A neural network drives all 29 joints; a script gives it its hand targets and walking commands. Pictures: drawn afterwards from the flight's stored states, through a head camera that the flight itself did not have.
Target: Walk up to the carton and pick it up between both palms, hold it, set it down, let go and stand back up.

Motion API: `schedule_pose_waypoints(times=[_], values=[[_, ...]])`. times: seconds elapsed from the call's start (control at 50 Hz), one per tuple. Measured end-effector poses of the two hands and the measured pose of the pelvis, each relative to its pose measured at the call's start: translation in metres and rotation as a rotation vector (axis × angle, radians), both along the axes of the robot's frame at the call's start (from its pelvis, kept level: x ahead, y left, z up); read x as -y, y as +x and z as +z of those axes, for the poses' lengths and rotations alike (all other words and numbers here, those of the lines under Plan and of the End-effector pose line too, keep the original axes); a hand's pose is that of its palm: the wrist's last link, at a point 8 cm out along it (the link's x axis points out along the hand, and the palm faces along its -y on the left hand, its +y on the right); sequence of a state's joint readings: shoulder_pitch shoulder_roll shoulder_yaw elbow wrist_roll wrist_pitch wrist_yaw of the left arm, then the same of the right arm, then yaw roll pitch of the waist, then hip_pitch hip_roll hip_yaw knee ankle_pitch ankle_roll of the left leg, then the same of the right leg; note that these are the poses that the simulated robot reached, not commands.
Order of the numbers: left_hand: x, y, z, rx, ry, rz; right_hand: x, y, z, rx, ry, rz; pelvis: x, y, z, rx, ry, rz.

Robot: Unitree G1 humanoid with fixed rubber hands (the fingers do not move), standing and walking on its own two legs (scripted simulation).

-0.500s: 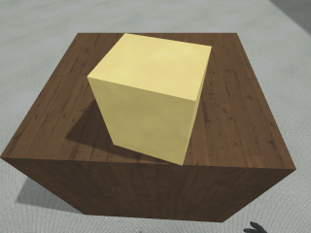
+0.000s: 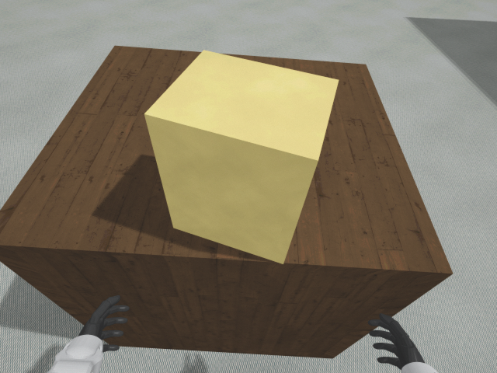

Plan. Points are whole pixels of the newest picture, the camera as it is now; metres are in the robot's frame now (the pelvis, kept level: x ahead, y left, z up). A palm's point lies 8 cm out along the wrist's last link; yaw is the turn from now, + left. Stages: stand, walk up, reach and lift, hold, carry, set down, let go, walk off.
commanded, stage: reach and lift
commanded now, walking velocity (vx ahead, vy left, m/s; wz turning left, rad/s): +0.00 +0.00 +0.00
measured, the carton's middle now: (245, 163) +0.40 +0.02 +0.12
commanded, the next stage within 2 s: none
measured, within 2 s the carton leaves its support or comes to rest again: neither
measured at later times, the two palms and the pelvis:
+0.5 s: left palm (82, 345) +0.16 +0.24 -0.01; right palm out of the picture +0.12 -0.22 +0.01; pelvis -0.02 +0.01 +0.01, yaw -2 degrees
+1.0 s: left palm (83, 304) +0.20 +0.23 +0.05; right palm (396, 338) +0.15 -0.17 +0.07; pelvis +0.00 +0.01 +0.01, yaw -2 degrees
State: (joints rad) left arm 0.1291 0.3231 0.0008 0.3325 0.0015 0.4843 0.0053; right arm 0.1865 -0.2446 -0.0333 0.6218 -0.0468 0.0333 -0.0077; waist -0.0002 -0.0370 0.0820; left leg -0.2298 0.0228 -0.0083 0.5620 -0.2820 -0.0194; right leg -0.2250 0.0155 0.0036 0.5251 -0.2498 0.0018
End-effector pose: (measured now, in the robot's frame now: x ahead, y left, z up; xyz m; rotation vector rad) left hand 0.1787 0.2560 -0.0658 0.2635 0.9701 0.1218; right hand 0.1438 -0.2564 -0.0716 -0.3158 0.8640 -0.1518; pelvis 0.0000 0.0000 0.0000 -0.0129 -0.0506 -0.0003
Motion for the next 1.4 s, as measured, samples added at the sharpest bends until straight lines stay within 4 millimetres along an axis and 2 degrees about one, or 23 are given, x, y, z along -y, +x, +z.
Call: schedule_pose_waypoints(times=[0.2,0.38,0.54,0.68,0.9,1.12,1.24,1.4], values=[[-0.010,-0.012,0.014,0.037,-0.019,-0.022,-0.029,-0.023,0.027,0.055,0.020,-0.048,-0.017,-0.008,0.005,0.024,-0.016,-0.014],[-0.002,-0.018,0.037,0.117,-0.037,-0.051,-0.043,-0.028,0.056,0.151,0.059,-0.091,-0.017,-0.015,0.007,0.030,-0.011,-0.028],[0.016,-0.013,0.061,0.202,-0.088,-0.078,-0.042,-0.023,0.083,0.235,0.074,-0.140,-0.009,-0.018,0.009,0.034,0.000,-0.029],[0.026,-0.005,0.078,0.251,-0.130,-0.118,-0.054,-0.012,0.103,0.295,0.121,-0.171,-0.005,-0.017,0.010,0.030,0.005,-0.029],[0.025,0.013,0.106,0.354,-0.165,-0.185,-0.079,0.002,0.127,0.356,0.178,-0.208,-0.010,-0.007,0.011,0.016,0.000,-0.031],[0.021,0.030,0.131,0.461,-0.176,-0.226,-0.086,0.013,0.153,0.449,0.184,-0.235,-0.016,0.007,0.012,-0.004,-0.007,-0.036],[0.018,0.036,0.142,0.502,-0.183,-0.238,-0.091,0.013,0.162,0.474,0.198,-0.248,-0.019,0.012,0.012,-0.010,-0.010,-0.036],[0.021,0.041,0.151,0.558,-0.214,-0.258,-0.096,0.016,0.184,0.555,0.210,-0.242,-0.020,0.013,0.012,-0.013,-0.011,-0.037]])
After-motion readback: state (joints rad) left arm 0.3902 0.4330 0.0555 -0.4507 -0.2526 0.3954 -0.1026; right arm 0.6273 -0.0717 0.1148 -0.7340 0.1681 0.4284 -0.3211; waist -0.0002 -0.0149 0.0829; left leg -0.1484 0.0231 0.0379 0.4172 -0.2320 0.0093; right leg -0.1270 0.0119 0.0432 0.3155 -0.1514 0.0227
